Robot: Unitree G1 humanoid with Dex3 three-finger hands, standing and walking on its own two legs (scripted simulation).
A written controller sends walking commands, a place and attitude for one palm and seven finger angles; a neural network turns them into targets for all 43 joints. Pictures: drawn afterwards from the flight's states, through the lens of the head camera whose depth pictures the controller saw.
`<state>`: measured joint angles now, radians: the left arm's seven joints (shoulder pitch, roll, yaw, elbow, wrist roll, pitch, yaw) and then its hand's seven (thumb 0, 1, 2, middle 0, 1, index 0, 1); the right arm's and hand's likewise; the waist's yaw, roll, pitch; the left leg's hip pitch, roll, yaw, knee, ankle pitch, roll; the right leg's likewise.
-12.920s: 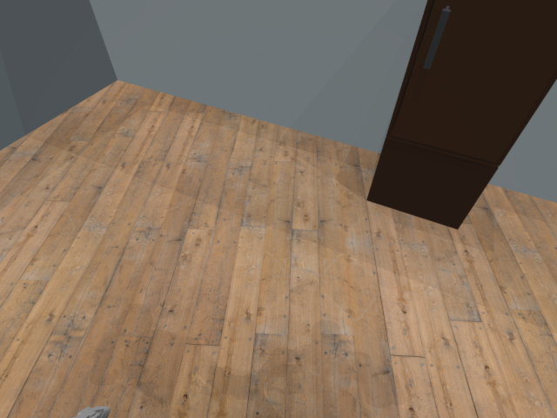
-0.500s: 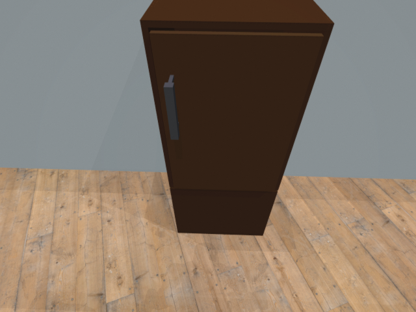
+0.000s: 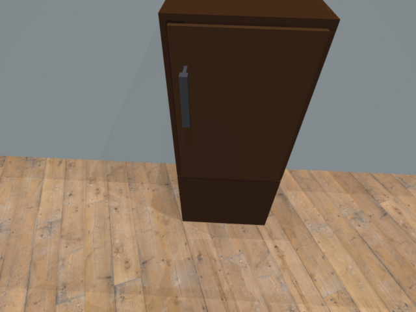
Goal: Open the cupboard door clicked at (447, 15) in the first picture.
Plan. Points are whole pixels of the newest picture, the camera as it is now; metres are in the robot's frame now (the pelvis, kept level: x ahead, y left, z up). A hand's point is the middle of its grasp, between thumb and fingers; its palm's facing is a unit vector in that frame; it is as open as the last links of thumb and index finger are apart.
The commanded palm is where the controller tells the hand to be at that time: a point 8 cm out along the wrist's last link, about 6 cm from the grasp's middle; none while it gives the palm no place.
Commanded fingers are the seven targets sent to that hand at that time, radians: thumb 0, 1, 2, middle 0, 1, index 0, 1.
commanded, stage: come to a stop and stand still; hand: left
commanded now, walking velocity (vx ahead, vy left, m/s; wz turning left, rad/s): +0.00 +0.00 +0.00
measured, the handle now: (185, 97) +0.66 +0.11 +0.06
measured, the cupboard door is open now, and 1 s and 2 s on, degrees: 0 0 0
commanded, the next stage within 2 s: look again from close up in 1.70 s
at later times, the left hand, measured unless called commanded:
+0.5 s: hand out of the picture -0.01 +0.20 -0.18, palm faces +0.02 -0.99 -0.14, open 7.4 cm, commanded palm none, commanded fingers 0.00 0.90 0.90 -0.20 -0.30 -0.20 -0.30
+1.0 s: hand out of the picture -0.16 +0.18 -0.19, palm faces +0.04 -0.99 -0.09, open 7.4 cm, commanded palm none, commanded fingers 0.00 0.90 0.90 -0.20 -0.30 -0.20 -0.30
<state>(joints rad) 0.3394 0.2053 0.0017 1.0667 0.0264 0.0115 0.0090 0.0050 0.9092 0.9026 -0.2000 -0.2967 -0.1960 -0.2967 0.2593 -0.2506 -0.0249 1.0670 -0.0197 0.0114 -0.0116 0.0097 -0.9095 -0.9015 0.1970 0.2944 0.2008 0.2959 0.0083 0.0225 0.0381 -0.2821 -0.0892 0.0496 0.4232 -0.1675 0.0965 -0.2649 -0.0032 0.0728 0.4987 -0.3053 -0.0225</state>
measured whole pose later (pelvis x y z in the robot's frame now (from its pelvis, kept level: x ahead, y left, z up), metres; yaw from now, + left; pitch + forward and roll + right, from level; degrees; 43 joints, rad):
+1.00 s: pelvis -0.10 +0.04 -0.01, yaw -2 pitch +0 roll -1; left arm 0.42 0.11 0.02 1.12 0.02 -0.01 0.01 0.01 0.91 0.90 -0.20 -0.30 -0.20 -0.30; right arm 0.41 -0.13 -0.03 1.10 -0.03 -0.02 -0.03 0.01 -0.91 -0.90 0.19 0.29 0.20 0.30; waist 0.00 -0.04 0.00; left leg -0.29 0.01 0.06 0.57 -0.29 0.03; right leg -0.22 0.01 -0.06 0.62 -0.42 -0.05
